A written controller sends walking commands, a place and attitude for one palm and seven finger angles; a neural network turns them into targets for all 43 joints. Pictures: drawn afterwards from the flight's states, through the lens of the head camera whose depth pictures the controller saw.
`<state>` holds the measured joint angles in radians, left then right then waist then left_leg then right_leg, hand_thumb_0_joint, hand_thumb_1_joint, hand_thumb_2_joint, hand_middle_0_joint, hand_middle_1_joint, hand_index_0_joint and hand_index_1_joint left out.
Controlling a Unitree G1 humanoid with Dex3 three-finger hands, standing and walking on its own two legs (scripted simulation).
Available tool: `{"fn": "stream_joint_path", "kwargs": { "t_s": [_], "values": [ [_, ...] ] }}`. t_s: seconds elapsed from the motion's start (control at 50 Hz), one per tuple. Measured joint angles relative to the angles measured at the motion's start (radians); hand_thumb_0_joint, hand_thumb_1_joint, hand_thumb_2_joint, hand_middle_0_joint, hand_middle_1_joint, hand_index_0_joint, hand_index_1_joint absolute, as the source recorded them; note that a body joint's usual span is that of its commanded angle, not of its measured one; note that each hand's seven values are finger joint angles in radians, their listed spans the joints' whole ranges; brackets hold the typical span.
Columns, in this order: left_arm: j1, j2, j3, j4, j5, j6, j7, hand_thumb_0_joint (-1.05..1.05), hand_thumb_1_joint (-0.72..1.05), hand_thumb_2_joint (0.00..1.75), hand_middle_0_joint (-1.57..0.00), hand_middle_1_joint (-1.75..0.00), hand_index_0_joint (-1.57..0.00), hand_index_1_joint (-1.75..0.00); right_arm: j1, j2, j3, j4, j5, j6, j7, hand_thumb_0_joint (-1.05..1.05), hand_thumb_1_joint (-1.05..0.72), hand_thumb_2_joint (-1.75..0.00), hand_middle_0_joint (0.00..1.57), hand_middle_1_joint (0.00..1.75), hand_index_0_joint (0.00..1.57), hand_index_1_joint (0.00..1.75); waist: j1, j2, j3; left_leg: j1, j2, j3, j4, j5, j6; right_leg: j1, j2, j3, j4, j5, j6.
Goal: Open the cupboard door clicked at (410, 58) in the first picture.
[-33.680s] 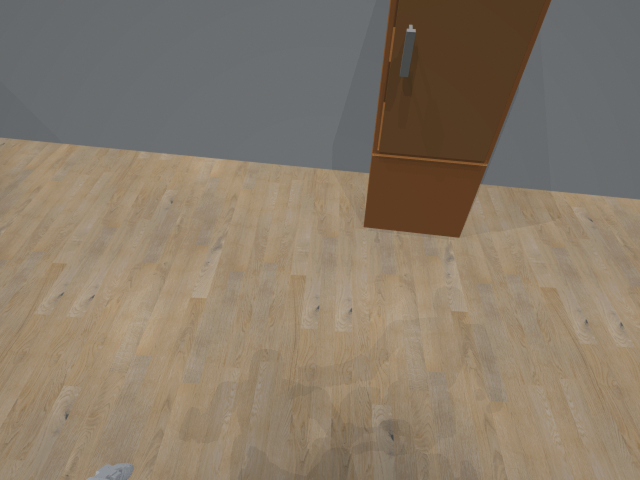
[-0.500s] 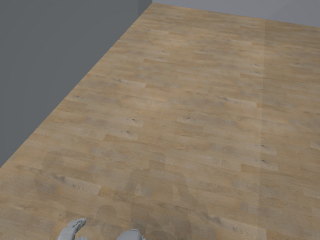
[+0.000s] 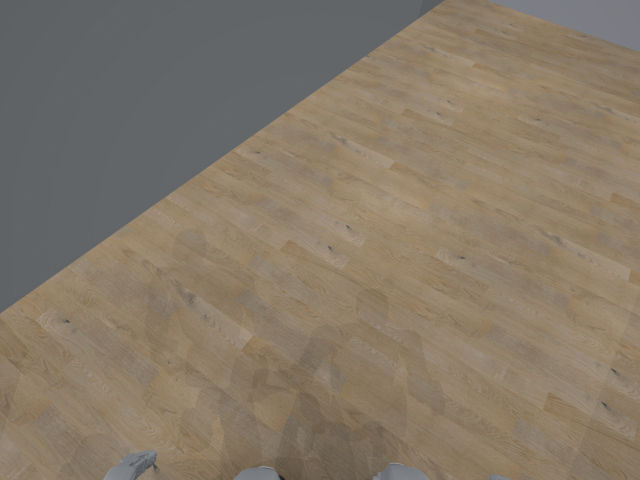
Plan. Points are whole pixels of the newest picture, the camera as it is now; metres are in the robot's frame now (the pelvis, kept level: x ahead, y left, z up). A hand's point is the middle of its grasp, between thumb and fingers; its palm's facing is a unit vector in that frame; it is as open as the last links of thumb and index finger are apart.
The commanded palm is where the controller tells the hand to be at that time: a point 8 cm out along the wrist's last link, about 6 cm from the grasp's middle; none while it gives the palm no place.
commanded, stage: turn to face it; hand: left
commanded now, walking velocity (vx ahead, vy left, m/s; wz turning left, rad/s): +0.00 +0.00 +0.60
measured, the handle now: out of the picture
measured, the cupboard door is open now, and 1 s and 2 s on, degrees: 47 47 47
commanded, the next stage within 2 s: none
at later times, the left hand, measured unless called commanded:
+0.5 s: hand out of the picture +0.01 +0.20 -0.19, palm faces +0.34 -0.92 -0.21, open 7.4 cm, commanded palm none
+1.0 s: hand out of the picture +0.01 +0.16 -0.15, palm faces +0.58 -0.78 -0.24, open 7.4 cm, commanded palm none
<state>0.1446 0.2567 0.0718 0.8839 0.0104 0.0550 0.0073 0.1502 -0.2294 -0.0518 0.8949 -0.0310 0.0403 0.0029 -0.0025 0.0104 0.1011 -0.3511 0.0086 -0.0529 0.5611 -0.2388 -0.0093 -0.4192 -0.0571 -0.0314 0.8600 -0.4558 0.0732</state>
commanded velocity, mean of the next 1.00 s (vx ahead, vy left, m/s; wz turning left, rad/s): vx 0.00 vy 0.00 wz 0.60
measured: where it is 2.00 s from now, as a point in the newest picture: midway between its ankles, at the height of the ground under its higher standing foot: outside the picture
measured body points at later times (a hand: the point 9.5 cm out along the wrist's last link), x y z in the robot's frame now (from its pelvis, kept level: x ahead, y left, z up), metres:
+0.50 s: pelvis +0.02 -0.01 +0.00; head +0.06 +0.04 +0.44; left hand -0.01 +0.25 -0.17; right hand +0.21 -0.22 -0.13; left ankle +0.00 +0.08 -0.73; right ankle +0.02 -0.16 -0.67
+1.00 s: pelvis +0.04 -0.05 +0.01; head +0.09 -0.03 +0.45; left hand -0.02 +0.20 -0.13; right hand +0.26 -0.23 -0.14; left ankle -0.03 +0.05 -0.68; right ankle +0.10 -0.17 -0.73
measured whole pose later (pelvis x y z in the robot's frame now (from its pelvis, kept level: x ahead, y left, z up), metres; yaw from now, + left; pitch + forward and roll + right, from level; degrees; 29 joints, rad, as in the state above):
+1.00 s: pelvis +0.04 -0.05 +0.01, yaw +37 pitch +1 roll +2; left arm 0.18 0.20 0.04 0.86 0.02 0.02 0.02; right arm 0.17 -0.25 -0.08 0.93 -0.01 0.08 0.03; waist -0.03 -0.02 0.10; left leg -0.45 0.02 0.05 0.95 -0.46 -0.07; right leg -0.21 -0.13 -0.14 0.52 -0.31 0.03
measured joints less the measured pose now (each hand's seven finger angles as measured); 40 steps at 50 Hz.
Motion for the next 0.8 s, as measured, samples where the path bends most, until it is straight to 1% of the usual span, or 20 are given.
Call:
{"fn": "stream_joint_path", "kwargs": {
  "t_s": [0.04,0.06,0.1,0.12,0.16,0.2,0.24,0.32,0.36,0.38,0.4,0.44,0.46,0.5,0.54,0.6,0.68,0.74,0.78,0.8],
  "values": [
    [0.002,-0.001,-0.002,-0.015,0.0,-0.012,-0.001,0.0,0.91,0.9,-0.2,-0.3,-0.2,-0.3,0.006,-0.003,-0.005,0.002,0.003,0.011,0.002,0.0,-0.91,-0.9,0.21,0.3,0.2,0.3,-0.002,0.014,-0.009,-0.012,-0.005,-0.029,0.018,-0.007,-0.016,0.06,0.013,-0.004,-0.151,0.07,-0.007],
    [0.012,0.004,-0.003,-0.028,0.003,-0.022,-0.001,0.0,0.91,0.9,-0.2,-0.3,-0.2,-0.3,0.014,-0.002,-0.009,-0.001,0.007,0.017,0.005,0.0,-0.91,-0.9,0.21,0.3,0.2,0.3,0.0,0.005,-0.022,-0.03,-0.017,-0.034,0.045,-0.022,-0.019,0.095,0.004,0.0,-0.25,0.102,-0.021],
    [0.014,-0.01,-0.007,-0.03,0.011,-0.035,0.007,0.0,0.91,0.9,-0.2,-0.3,-0.2,-0.3,0.003,-0.015,-0.021,0.007,0.012,0.029,0.008,0.0,-0.91,-0.9,0.21,0.3,0.2,0.3,0.005,0.018,-0.015,-0.09,-0.027,-0.032,0.214,-0.176,-0.023,0.092,-0.001,-0.018,-0.236,0.137,-0.05],
    [0.018,-0.02,-0.013,-0.029,0.012,-0.035,0.009,0.0,0.91,0.9,-0.2,-0.3,-0.2,-0.3,0.001,-0.023,-0.027,0.008,0.011,0.034,0.012,0.0,-0.91,-0.9,0.21,0.3,0.2,0.3,0.001,0.026,-0.011,-0.123,-0.029,-0.023,0.321,-0.213,-0.022,0.1,-0.007,-0.035,-0.233,0.131,-0.058],
    [0.035,-0.038,-0.019,-0.027,0.012,-0.032,0.012,0.0,0.91,0.9,-0.2,-0.3,-0.2,-0.3,-0.003,-0.031,-0.035,0.012,0.01,0.041,0.018,0.0,-0.91,-0.9,0.21,0.3,0.2,0.3,-0.004,0.028,-0.011,-0.167,-0.024,0.014,0.489,-0.222,-0.03,0.126,-0.02,-0.061,-0.259,0.129,-0.064],
    [0.052,-0.048,-0.024,-0.022,0.011,-0.033,0.015,0.0,0.91,0.9,-0.2,-0.3,-0.2,-0.3,-0.009,-0.028,-0.035,0.014,0.011,0.043,0.022,0.0,-0.91,-0.9,0.21,0.3,0.2,0.3,-0.009,0.013,-0.012,-0.174,-0.01,0.052,0.545,-0.211,-0.046,0.153,-0.035,-0.082,-0.298,0.14,-0.064],
    [0.063,-0.055,-0.029,-0.016,0.012,-0.037,0.015,0.0,0.91,0.9,-0.2,-0.3,-0.2,-0.3,-0.013,-0.021,-0.03,0.013,0.015,0.042,0.025,0.0,-0.91,-0.9,0.2,0.3,0.2,0.3,-0.011,-0.011,-0.008,-0.146,0.002,0.087,0.486,-0.21,-0.057,0.175,-0.051,-0.104,-0.327,0.149,-0.063],
    [0.08,-0.063,-0.036,-0.009,0.014,-0.046,0.008,0.0,0.9,0.9,-0.21,-0.3,-0.2,-0.3,-0.031,-0.011,-0.018,0.008,0.019,0.034,0.028,0.0,-0.91,-0.9,0.2,0.3,0.2,0.3,0.004,-0.045,0.005,-0.058,0.01,0.135,0.254,-0.201,-0.056,0.189,-0.079,-0.15,-0.32,0.133,-0.051],
    [0.088,-0.06,-0.034,-0.002,0.012,-0.046,0.004,0.0,0.9,0.9,-0.21,-0.3,-0.2,-0.3,-0.041,-0.009,-0.013,0.002,0.019,0.026,0.029,0.0,-0.91,-0.9,0.2,0.3,0.2,0.3,0.01,-0.056,0.01,-0.005,0.004,0.15,0.128,-0.147,-0.046,0.184,-0.093,-0.175,-0.28,0.106,-0.04],
    [0.096,-0.056,-0.032,0.0,0.009,-0.044,0.001,0.0,0.9,0.9,-0.21,-0.3,-0.2,-0.3,-0.043,-0.01,-0.009,-0.005,0.018,0.019,0.03,0.0,-0.91,-0.9,0.2,0.3,0.2,0.3,0.01,-0.058,0.008,0.027,0.001,0.155,0.055,-0.079,-0.036,0.173,-0.1,-0.186,-0.243,0.084,-0.032],
    [0.1,-0.05,-0.028,0.004,0.005,-0.038,-0.001,0.0,0.9,0.9,-0.21,-0.3,-0.2,-0.3,-0.045,-0.009,-0.008,-0.011,0.015,0.009,0.029,0.0,-0.91,-0.9,0.2,0.3,0.2,0.3,0.009,-0.062,0.005,0.032,-0.003,0.148,0.032,-0.015,-0.007,0.147,-0.111,-0.188,-0.18,0.063,-0.023],
    [0.084,-0.03,-0.02,0.019,0.002,-0.011,0.003,0.0,0.9,0.9,-0.21,-0.3,-0.2,-0.3,-0.051,0.004,-0.004,-0.017,0.013,-0.006,0.023,0.0,-0.91,-0.9,0.2,0.3,0.2,0.3,0.013,-0.081,0.018,0.014,-0.017,0.136,0.081,-0.055,0.043,0.068,-0.101,-0.113,0.02,-0.061,-0.001],
    [0.075,-0.021,-0.017,0.024,0.003,0.001,0.006,0.0,0.9,0.9,-0.21,-0.3,-0.2,-0.3,-0.049,0.009,0.001,-0.02,0.012,-0.011,0.019,0.0,-0.91,-0.9,0.2,0.3,0.2,0.3,0.014,-0.082,0.02,0.016,-0.017,0.125,0.085,-0.074,0.054,0.031,-0.084,-0.081,0.107,-0.088,0.003],
    [0.052,-0.009,-0.008,0.032,0.004,0.015,0.009,0.0,0.91,0.9,-0.21,-0.3,-0.2,-0.3,-0.035,0.018,0.006,-0.021,0.009,-0.016,0.008,0.0,-0.91,-0.9,0.2,0.3,0.2,0.3,0.009,-0.073,0.017,0.023,-0.016,0.093,0.061,-0.076,0.056,-0.026,-0.057,-0.043,0.217,-0.072,0.009],
    [0.029,0.0,-0.002,0.026,0.005,0.017,0.006,0.01,0.91,0.9,-0.2,-0.3,-0.2,-0.3,-0.02,0.022,0.009,-0.014,0.008,-0.015,0.0,0.0,-0.91,-0.9,0.21,0.3,0.2,0.3,0.009,-0.061,0.016,0.036,-0.015,0.063,0.021,-0.048,0.045,-0.059,-0.042,-0.017,0.248,-0.022,0.013],
    [0.004,0.007,0.003,0.005,0.004,0.01,0.0,0.01,0.91,0.9,-0.2,-0.3,-0.2,-0.3,0.001,0.023,0.01,0.004,0.007,-0.01,-0.003,0.0,-0.91,-0.9,0.21,0.3,0.2,0.3,0.01,-0.043,0.009,0.051,-0.015,0.024,-0.028,-0.015,0.043,-0.069,-0.029,0.01,0.195,0.021,0.015],
    [-0.021,0.008,0.002,-0.014,0.003,0.003,-0.001,0.0,0.91,0.9,-0.2,-0.3,-0.2,-0.3,0.027,0.02,0.003,0.02,0.004,-0.002,-0.001,0.0,-0.91,-0.9,0.21,0.3,0.2,0.3,-0.002,-0.02,-0.005,0.055,-0.018,-0.023,-0.051,0.002,0.029,-0.027,-0.01,0.025,0.049,0.029,0.012],
    [-0.032,0.004,-0.002,-0.024,0.0,-0.006,0.001,0.0,0.91,0.9,-0.2,-0.3,-0.2,-0.3,0.041,0.013,-0.007,0.025,0.004,0.006,0.001,0.0,-0.91,-0.9,0.21,0.3,0.2,0.3,-0.015,0.0,-0.014,0.042,-0.023,-0.058,-0.035,-0.002,0.012,0.039,0.015,0.02,-0.099,0.054,0.004],
    [-0.028,0.003,-0.007,-0.035,-0.002,-0.019,0.002,0.0,0.91,0.9,-0.2,-0.3,-0.2,-0.3,0.054,0.009,-0.015,0.026,0.009,0.012,0.002,0.0,-0.91,-0.9,0.21,0.3,0.2,0.3,-0.019,0.002,-0.026,0.02,-0.036,-0.078,-0.001,-0.017,-0.003,0.113,0.024,0.011,-0.258,0.128,-0.006],
    [-0.02,0.006,-0.008,-0.043,0.002,-0.03,0.004,0.0,0.91,0.9,-0.2,-0.3,-0.2,-0.3,0.06,0.008,-0.018,0.024,0.014,0.015,0.004,0.0,-0.91,-0.9,0.21,0.3,0.2,0.3,-0.016,-0.01,-0.038,-0.004,-0.049,-0.071,0.041,-0.05,-0.007,0.137,0.011,0.018,-0.322,0.159,-0.027]
  ]
}}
